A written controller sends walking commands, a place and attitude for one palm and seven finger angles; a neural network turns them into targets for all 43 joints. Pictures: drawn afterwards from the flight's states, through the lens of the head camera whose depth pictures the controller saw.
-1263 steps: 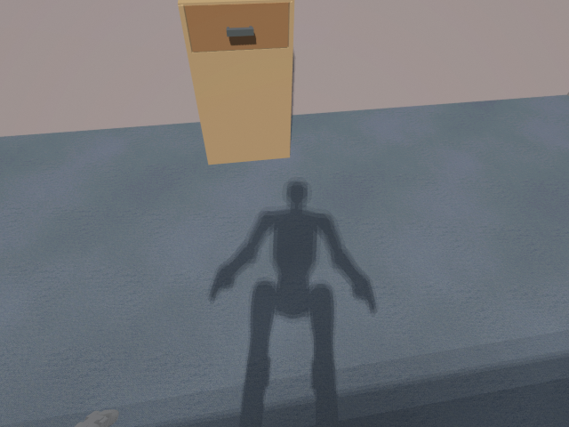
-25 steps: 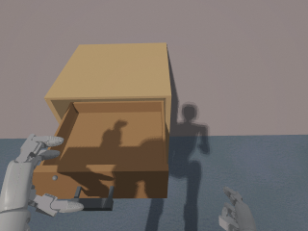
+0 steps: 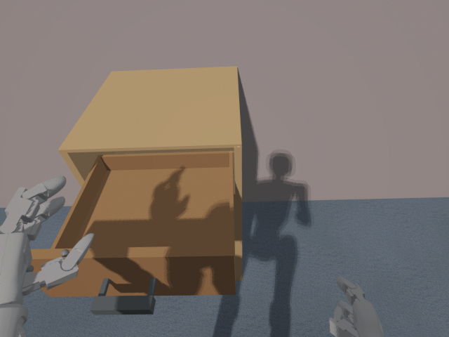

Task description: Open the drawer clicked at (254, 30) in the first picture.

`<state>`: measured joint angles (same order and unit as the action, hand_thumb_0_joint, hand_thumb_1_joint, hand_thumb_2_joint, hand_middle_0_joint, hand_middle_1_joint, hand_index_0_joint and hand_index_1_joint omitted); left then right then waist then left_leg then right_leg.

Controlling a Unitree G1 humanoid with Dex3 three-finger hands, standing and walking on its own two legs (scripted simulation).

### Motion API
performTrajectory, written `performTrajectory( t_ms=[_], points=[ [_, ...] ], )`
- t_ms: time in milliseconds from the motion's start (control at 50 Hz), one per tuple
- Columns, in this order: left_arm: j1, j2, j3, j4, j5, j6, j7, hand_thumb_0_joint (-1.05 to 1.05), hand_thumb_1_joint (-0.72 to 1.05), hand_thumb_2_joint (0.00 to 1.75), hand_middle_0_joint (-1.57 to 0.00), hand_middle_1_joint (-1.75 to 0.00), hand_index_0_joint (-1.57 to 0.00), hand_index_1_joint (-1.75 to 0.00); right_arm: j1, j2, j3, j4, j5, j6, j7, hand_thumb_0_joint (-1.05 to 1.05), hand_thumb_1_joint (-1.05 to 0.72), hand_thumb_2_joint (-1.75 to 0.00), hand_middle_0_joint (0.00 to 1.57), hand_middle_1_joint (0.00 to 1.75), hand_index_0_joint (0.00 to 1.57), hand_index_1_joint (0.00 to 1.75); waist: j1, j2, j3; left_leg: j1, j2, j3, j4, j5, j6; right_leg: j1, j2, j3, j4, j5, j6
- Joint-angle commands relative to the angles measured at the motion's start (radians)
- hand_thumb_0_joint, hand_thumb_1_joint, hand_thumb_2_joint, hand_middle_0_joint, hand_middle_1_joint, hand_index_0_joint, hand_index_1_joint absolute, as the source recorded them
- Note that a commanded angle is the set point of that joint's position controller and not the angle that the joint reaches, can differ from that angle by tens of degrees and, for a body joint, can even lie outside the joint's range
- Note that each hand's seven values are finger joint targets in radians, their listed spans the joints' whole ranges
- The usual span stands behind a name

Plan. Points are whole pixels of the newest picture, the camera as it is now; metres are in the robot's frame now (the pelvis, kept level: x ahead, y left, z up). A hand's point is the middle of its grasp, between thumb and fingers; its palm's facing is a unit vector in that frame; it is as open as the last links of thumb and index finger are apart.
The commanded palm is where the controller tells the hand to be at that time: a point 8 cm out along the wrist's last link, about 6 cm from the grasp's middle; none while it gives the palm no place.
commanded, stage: draw the hand back to the body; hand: left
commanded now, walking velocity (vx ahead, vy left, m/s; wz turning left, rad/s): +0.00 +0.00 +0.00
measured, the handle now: (126, 293) +0.21 +0.23 -0.06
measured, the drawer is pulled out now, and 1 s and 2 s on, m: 0.29 0.29 0.29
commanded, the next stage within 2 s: step back with the hand held close in 0.32 s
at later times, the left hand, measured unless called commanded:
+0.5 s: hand (54, 251) +0.17 +0.24 +0.17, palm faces +0.40 -0.80 -0.44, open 7.4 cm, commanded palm +0.12 +0.28 +0.18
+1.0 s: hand (8, 294) +0.12 +0.27 +0.16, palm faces +0.34 -0.79 -0.50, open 7.4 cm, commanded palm +0.06 +0.31 +0.18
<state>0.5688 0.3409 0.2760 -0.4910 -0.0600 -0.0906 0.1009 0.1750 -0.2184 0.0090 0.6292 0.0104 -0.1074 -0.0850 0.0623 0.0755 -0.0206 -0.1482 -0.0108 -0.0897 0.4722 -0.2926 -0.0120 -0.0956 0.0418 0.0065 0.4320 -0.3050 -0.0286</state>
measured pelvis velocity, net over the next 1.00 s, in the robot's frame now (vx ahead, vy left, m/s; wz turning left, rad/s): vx -0.07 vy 0.03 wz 0.00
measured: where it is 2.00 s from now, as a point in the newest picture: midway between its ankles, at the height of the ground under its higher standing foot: outside the picture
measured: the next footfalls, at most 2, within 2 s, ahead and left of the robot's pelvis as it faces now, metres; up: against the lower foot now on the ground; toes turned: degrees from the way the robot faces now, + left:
right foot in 1.54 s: -0.23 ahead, -0.10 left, +0.00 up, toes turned -1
left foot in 1.86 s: -0.29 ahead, +0.11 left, +0.00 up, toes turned +8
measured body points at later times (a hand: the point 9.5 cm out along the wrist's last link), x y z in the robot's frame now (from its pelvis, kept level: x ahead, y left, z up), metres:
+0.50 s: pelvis -0.01 +0.00 +0.00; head -0.02 -0.03 +0.45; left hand +0.15 +0.28 +0.19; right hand +0.19 -0.21 -0.08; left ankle -0.02 +0.13 -0.74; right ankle -0.05 -0.10 -0.74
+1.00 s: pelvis -0.07 +0.03 -0.01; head -0.05 +0.04 +0.44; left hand +0.09 +0.31 +0.19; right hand +0.13 -0.20 -0.07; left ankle -0.02 +0.13 -0.74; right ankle -0.04 -0.10 -0.74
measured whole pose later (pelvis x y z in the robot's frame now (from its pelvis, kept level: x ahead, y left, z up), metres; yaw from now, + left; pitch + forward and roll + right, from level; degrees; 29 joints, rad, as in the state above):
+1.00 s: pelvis -0.07 +0.03 -0.01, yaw +0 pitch +2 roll -1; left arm 0.64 0.43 0.40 -0.63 -0.04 -0.19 0.13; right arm 0.15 -0.19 0.01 0.53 0.02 -0.04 -0.07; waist 0.01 -0.01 0.01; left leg -0.37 -0.05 -0.08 0.54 -0.20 0.02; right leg -0.33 0.00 0.01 0.53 -0.23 0.01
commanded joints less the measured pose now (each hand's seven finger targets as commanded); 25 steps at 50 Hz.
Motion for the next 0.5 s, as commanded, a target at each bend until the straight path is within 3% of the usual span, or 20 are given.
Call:
performTrajectory(
  t_ms=[0,40,60,100,160,200,220,300,320,400,420,440,480],
  points=[
    [-0.088,0.155,0.118,-0.206,-0.005,-0.06,0.018,0.0,0.73,0.82,-0.21,-0.41,-0.21,-0.41,-0.149,-0.075,-0.021,-0.181,0.005,-0.057,-0.005,0.0,-0.9,-0.9,0.2,0.3,0.2,0.3,-0.01,-0.033,-0.058,0.074,0.028,0.074,-0.026,0.325,0.032,-0.05,-0.068,-0.042,-0.059,0.362,0.02],
    [-0.083,0.143,0.117,-0.156,-0.003,-0.058,0.019,0.0,0.8,0.86,-0.21,-0.37,-0.21,-0.37,-0.148,-0.077,-0.021,-0.165,0.0,-0.054,-0.006,0.0,-0.9,-0.9,0.2,0.3,0.2,0.3,-0.01,-0.015,-0.021,0.072,0.022,0.076,-0.027,0.301,0.032,-0.076,-0.059,-0.046,-0.082,0.328,0.018],
    [-0.091,0.146,0.11,-0.179,-0.008,-0.057,0.017,0.0,0.83,0.87,-0.21,-0.34,-0.21,-0.34,-0.155,-0.073,-0.02,-0.181,0.004,-0.056,-0.005,0.0,-0.9,-0.9,0.2,0.3,0.2,0.3,-0.01,-0.051,-0.027,0.068,0.028,0.07,-0.032,0.297,0.033,-0.067,-0.066,-0.041,-0.073,0.327,0.021],
    [-0.094,0.153,0.112,-0.195,-0.008,-0.06,0.016,0.0,0.9,0.9,-0.2,-0.3,-0.2,-0.3,-0.156,-0.077,-0.02,-0.188,0.004,-0.055,-0.004,0.0,-0.9,-0.9,0.2,0.3,0.2,0.3,-0.007,-0.063,-0.047,0.071,0.029,0.067,-0.036,0.299,0.035,-0.054,-0.066,-0.04,-0.068,0.326,0.02],
    [-0.093,0.155,0.113,-0.2,-0.008,-0.06,0.016,0.0,0.9,0.9,-0.2,-0.3,-0.2,-0.3,-0.157,-0.075,-0.017,-0.188,0.003,-0.055,-0.002,0.0,-0.9,-0.9,0.2,0.3,0.2,0.3,-0.004,-0.026,-0.051,0.074,0.029,0.067,-0.04,0.296,0.031,-0.053,-0.067,-0.037,-0.07,0.314,0.017],
    [-0.102,0.156,0.114,-0.21,-0.007,-0.061,0.015,0.0,0.9,0.9,-0.2,-0.3,-0.2,-0.3,-0.16,-0.074,-0.016,-0.191,0.003,-0.056,-0.002,0.0,-0.9,-0.9,0.2,0.3,0.2,0.3,-0.005,-0.045,-0.047,0.073,0.029,0.067,-0.04,0.3,0.032,-0.054,-0.064,-0.039,-0.069,0.318,0.019],
    [-0.113,0.173,0.128,-0.215,-0.005,-0.059,0.018,0.0,0.9,0.9,-0.2,-0.3,-0.2,-0.3,-0.163,-0.077,-0.018,-0.186,0.002,-0.058,-0.003,0.0,-0.9,-0.9,0.2,0.3,0.2,0.3,-0.003,-0.011,-0.051,0.079,0.027,0.069,-0.04,0.297,0.029,-0.057,-0.062,-0.034,-0.08,0.307,0.015],
    [-0.098,0.165,0.126,-0.209,-0.007,-0.061,0.019,0.0,0.9,0.9,-0.2,-0.3,-0.2,-0.3,-0.161,-0.073,-0.016,-0.188,0.002,-0.058,-0.002,0.0,-0.9,-0.9,0.2,0.3,0.2,0.3,-0.003,-0.035,-0.055,0.075,0.028,0.065,-0.045,0.287,0.031,-0.051,-0.064,-0.038,-0.075,0.3,0.018],
    [-0.103,0.175,0.137,-0.208,-0.005,-0.058,0.021,0.0,0.9,0.9,-0.2,-0.3,-0.2,-0.3,-0.166,-0.075,-0.018,-0.183,0.001,-0.06,-0.004,0.0,-0.9,-0.9,0.2,0.3,0.2,0.3,-0.001,-0.013,-0.053,0.08,0.027,0.069,-0.042,0.291,0.029,-0.053,-0.061,-0.034,-0.084,0.302,0.015],
    [-0.087,0.156,0.121,-0.193,-0.007,-0.058,0.017,0.0,0.9,0.9,-0.2,-0.3,-0.2,-0.3,-0.163,-0.074,-0.019,-0.183,0.002,-0.054,-0.002,0.0,-0.9,-0.9,0.2,0.3,0.2,0.3,-0.005,-0.053,-0.052,0.077,0.029,0.069,-0.038,0.296,0.033,-0.053,-0.065,-0.036,-0.079,0.319,0.02],
    [-0.286,0.318,0.286,-0.288,-0.004,-0.118,0.032,0.0,0.9,0.9,-0.2,-0.3,-0.2,-0.3,-0.107,-0.091,-0.005,-0.23,0.012,-0.039,0.006,0.0,-0.9,-0.9,0.2,0.3,0.2,0.3,-0.038,0.029,0.071,-0.003,0.026,0.039,-0.016,0.235,0.045,-0.148,-0.104,0.047,-0.144,0.365,0.016],
    [-0.195,0.253,0.252,-0.209,0.0,-0.127,0.023,0.0,0.9,0.9,-0.2,-0.3,-0.2,-0.3,-0.113,-0.085,-0.02,-0.19,0.003,-0.03,0.008,0.0,-0.9,-0.9,0.2,0.3,0.2,0.3,-0.043,-0.094,0.053,-0.016,0.03,0.019,0.001,0.216,0.048,-0.148,-0.117,0.056,-0.15,0.375,0.015],
    [-0.075,0.17,0.171,-0.147,0.011,-0.116,0.007,0.0,0.9,0.9,-0.2,-0.3,-0.2,-0.3,-0.135,-0.096,-0.033,-0.199,0.005,-0.006,0.012,0.0,-0.9,-0.9,0.2,0.3,0.2,0.3,-0.051,-0.168,0.019,0.0,0.027,0.025,0.026,0.247,0.051,-0.139,-0.13,0.053,-0.135,0.444,0.02]
  ],
)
